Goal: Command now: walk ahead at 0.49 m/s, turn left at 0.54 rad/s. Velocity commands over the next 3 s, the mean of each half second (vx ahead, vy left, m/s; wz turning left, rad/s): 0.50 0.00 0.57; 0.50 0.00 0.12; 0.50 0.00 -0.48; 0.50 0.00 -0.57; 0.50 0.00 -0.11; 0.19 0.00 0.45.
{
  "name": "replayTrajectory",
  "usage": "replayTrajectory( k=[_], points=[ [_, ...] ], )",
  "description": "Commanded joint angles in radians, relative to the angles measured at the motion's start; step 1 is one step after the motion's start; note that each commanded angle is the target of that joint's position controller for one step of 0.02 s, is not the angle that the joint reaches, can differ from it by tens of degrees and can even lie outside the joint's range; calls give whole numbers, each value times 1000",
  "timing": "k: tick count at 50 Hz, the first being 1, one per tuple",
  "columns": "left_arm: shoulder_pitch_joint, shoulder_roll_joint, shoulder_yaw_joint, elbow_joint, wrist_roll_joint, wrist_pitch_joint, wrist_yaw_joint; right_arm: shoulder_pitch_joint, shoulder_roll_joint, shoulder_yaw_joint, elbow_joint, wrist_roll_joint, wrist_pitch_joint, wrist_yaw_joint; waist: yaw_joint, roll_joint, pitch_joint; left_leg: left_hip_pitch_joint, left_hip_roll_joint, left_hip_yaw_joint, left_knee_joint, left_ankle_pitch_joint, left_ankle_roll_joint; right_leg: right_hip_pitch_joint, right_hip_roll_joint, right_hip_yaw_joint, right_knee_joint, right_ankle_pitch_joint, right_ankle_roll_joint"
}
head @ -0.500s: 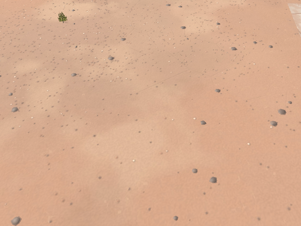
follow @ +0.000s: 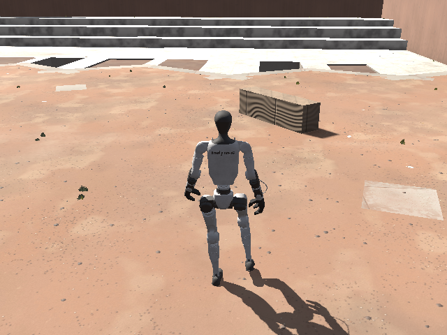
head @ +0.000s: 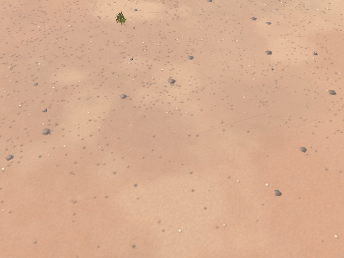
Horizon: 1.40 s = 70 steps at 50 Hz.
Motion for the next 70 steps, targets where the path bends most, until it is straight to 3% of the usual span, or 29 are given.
replayTrajectory(
  k=[1, 7, 11, 12, 13, 14, 15, 16, 19, 27, 33, 35, 37, 38, 39, 40, 41, 43, 44, 48, 55, 60, 63, 65, 66, 67, 68, 69, 70],
  points=[
    [3, 48, 13, -65, 10, 11, 17, -46, -160, -39, -93, 10, -17, -25, 27, 59, 14, -213, 205, -188, -154, 98, 145, 153, 42, -68, -240, 192, 35],
    [-162, 83, 19, -136, -28, -4, -4, 58, -162, -44, -86, 28, 7, -34, -51, 107, -27, 11, 257, -338, -31, -56, 104, 181, 108, -25, -558, 212, 39],
    [-2, 144, 53, -110, -25, -31, -13, 22, -132, -34, -116, 13, 20, -41, 52, 149, -94, 36, 227, -390, 170, 11, 52, 455, 99, -28, -672, 93, -44],
    [157, 200, 70, -93, -10, -34, -5, 3, -71, -12, -138, 4, 13, -35, 123, 67, -216, -85, 168, -297, 432, -45, 10, 709, -62, 109, -658, 62, -118],
    [273, 278, 95, -61, 0, -16, -3, 120, -26, 5, -169, 29, -1, -29, 89, -265, -345, -433, 34, -130, 716, -374, -57, 1048, -287, 525, -714, -115, -287],
    [265, 193, 81, -71, -14, -8, -7, 126, -126, -12, -158, 42, -3, -31, 99, -235, -303, -586, 118, -139, 892, -437, -71, 1040, -332, 675, -761, -310, -289],
    [230, 129, 65, -85, -18, -3, -6, 41, -186, -29, -164, 38, 5, -31, 120, -116, -174, -627, 153, -139, 959, -343, -80, 928, -291, 537, -772, -292, -242],
    [181, 116, 58, -92, -16, 4, -7, -5, -173, -30, -175, 25, 13, -33, 103, -30, -99, -601, 186, -108, 964, -261, -92, 809, -243, 397, -787, -162, -209],
    [113, 82, 47, -76, -11, 7, -17, -23, -118, -33, -197, 23, 27, -22, 46, -64, -5, -509, 247, -67, 879, -158, -106, 600, -131, 148, -870, 49, -174],
    [159, 146, 72, -9, -17, 10, -17, -164, -68, -22, -268, 16, 34, -3, 69, -42, 9, -527, 267, -27, 565, 99, -124, 625, -124, -112, -908, 300, -187],
    [238, 188, 76, 53, -49, 33, -22, -331, -58, -11, -334, 21, 19, 27, 105, -43, 73, -443, 230, 56, 309, 61, -75, 695, -166, -153, -896, 274, -175],
    [236, 207, 80, 67, -56, 45, -20, -322, -82, -20, -344, 16, 16, 31, 74, -63, 59, -374, 199, 89, 257, -33, -38, 740, -183, -164, -832, 448, -163],
    [227, 213, 75, 82, -60, 57, -15, -116, -144, -56, -287, 7, 13, 23, -54, -67, -70, -43, 127, 144, 160, 14, 13, 699, -135, -218, -575, 750, -128],
    [230, 183, 59, 74, -50, 54, -12, 56, -209, -85, -241, 0, 16, 6, -130, -34, -180, 265, 198, 52, 190, 68, 49, 506, -89, -232, -333, 611, -90],
    [308, 53, 15, 31, -24, 37, -24, 151, -328, -104, -226, -20, 15, -10, -87, 226, -328, 647, 513, -428, 154, 16, 191, 85, 71, -219, 84, -99, -25],
    [305, 100, 23, 53, -49, 10, -30, 183, -276, -89, -228, -13, 11, -11, -114, 228, -469, 650, 610, -700, 7, -19, 251, -8, 128, -3, 267, -403, -27],
    [222, 168, 48, 26, -83, 5, -32, 127, -220, -70, -217, -12, 5, -6, -105, 167, -296, 523, 568, -514, -2, 3, 192, -93, 79, 21, 299, -340, -35],
    [144, 141, 48, 12, -58, 19, -22, -14, -138, -46, -211, -3, -4, 2, -26, 100, -114, 245, 467, -254, -52, 72, 114, -50, -5, -23, 181, -184, -33],
    [169, 137, 55, 22, -48, 37, -20, -59, -103, -38, -211, -6, -14, 6, 12, 127, -84, 153, 432, -177, -93, 96, 93, 13, -31, -13, 143, -126, -31],
    [201, 76, 53, 33, -54, 83, -18, -79, -111, -50, -164, -23, -48, 1, 56, 99, -21, 43, 412, -16, -197, 197, 88, 42, -25, 10, 94, 11, -11],
    [12, 41, 43, -32, -39, 76, -42, -27, -148, -60, -100, -18, -39, -33, -3, 73, 55, 142, 404, 159, -224, 223, 41, -39, 9, -33, -256, 294, -18],
    [-128, 28, 31, -119, -40, 75, -77, 45, -180, -70, -54, 0, -7, -42, -55, 61, 102, 316, 461, 207, -161, 299, 27, -110, 17, -113, -390, 194, -58],
    [-106, 54, 44, -153, -43, 79, -91, 18, -217, -78, -56, 8, 14, -50, -13, 104, 48, 351, 461, 253, -21, 672, -6, 23, 85, -203, -418, 50, -108],
    [71, 118, 80, -126, -47, 85, -87, -9, -245, -84, -63, 13, 28, -57, 95, 129, -66, 317, 436, 280, 244, 922, -35, 280, 170, -248, -445, -5, -159],
    [231, 182, 114, -89, -45, 88, -70, -20, -240, -78, -70, 18, 26, -60, 181, 94, -148, 179, 390, 294, 483, 803, -73, 549, 189, -205, -523, 68, -201],
    [312, 287, 140, -72, -43, 96, -46, 20, -137, -48, -106, -14, 11, -56, 156, -120, -227, -170, 287, 286, 842, 128, -124, 862, -37, 168, -545, 99, -296],
    [283, 316, 132, -106, -36, 78, -54, 59, -80, -19, -147, -9, -32, -39, 90, -219, -387, -462, 98, 51, 1102, -475, -153, 1078, -233, 741, -723, -23, -484],
    [290, 225, 110, -104, -32, 69, -59, -65, -168, -41, -167, 25, -61, -24, 153, -86, -346, -568, 163, -68, 1120, -406, -128, 1062, -206, 657, -773, -41, -418],
    [247, 183, 98, -104, -36, 63, -58, -111, -168, -38, -186, 38, -74, -19, 127, -55, -212, -587, 204, -51, 1048, -319, -106, 924, -167, 492, -770, 13, -372]
  ],
)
